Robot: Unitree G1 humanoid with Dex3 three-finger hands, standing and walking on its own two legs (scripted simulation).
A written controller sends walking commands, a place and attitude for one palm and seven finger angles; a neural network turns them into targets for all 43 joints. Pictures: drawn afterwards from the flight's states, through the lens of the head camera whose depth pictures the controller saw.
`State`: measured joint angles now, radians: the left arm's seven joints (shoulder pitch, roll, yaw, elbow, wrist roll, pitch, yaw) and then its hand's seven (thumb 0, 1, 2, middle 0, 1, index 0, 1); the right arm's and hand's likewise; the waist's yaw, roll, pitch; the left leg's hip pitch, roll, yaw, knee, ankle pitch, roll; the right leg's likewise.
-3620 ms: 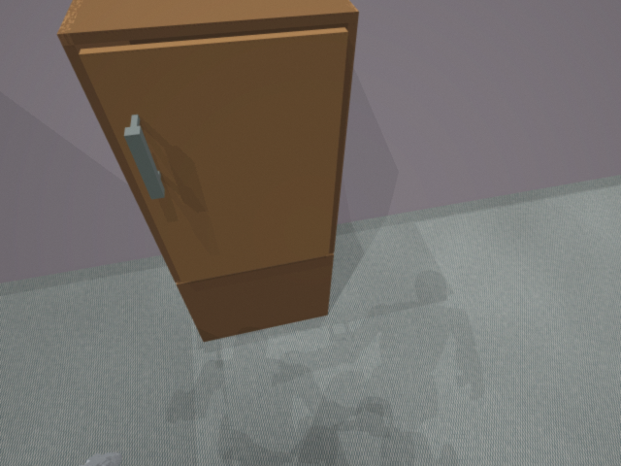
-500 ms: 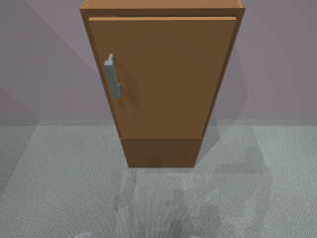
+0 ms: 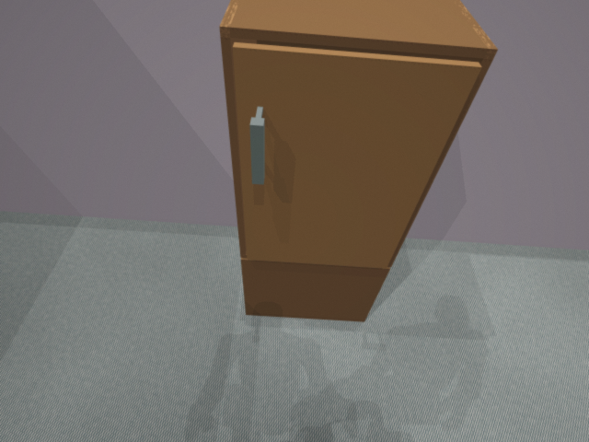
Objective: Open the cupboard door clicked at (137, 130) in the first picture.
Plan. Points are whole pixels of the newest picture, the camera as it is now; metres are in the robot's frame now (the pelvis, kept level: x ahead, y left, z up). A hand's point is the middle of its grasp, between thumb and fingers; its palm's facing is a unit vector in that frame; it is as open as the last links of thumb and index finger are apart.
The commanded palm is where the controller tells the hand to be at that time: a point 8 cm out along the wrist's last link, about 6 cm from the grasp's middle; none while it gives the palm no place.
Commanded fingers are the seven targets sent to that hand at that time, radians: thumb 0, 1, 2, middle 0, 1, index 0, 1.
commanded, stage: come to a stop and stand still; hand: left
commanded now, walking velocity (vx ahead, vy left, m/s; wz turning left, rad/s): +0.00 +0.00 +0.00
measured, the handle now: (259, 146) +0.60 +0.11 +0.05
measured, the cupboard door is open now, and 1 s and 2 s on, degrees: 0 0 0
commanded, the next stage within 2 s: look again from close up in 0.60 s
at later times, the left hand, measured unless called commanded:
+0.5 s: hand out of the picture -0.04 +0.13 -0.18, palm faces +0.01 -0.99 -0.15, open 7.4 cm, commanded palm none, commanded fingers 0.00 0.90 0.90 -0.20 -0.30 -0.20 -0.30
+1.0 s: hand out of the picture +0.00 +0.15 -0.18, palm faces +0.01 -0.98 -0.21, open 7.4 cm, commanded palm none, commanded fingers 0.00 0.90 0.90 -0.20 -0.30 -0.20 -0.30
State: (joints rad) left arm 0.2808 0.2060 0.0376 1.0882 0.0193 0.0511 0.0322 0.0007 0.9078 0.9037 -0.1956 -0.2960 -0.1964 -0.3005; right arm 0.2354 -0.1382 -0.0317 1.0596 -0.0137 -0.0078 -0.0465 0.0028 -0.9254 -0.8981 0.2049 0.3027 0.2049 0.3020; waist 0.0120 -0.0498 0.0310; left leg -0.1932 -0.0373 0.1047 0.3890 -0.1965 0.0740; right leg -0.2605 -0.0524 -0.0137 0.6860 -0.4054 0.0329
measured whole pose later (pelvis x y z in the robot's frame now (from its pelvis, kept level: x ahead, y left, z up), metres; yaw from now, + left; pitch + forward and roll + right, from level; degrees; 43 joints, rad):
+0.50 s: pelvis -0.02 -0.02 +0.00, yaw +0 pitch -1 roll +0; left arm 0.31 0.11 -0.01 1.15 0.01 0.00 0.04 0.01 0.91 0.90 -0.20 -0.30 -0.20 -0.30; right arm 0.32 -0.11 -0.01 1.18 -0.01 0.00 -0.03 0.00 -0.91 -0.90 0.20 0.30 0.20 0.30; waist -0.02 -0.01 0.02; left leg -0.20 -0.01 0.10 0.37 -0.15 0.03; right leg -0.13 -0.01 -0.03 0.41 -0.25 -0.01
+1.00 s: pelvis -0.01 -0.01 -0.01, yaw +0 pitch -1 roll +0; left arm 0.31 0.13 -0.01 1.08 0.01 -0.03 0.05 0.00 0.91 0.90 -0.20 -0.30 -0.20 -0.30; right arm 0.30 -0.16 0.00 1.08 -0.02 -0.02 -0.02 0.01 -0.93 -0.90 0.20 0.30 0.20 0.30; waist -0.01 0.03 0.00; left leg -0.26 -0.01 0.10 0.53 -0.26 0.05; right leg -0.18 -0.02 -0.03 0.53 -0.34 0.00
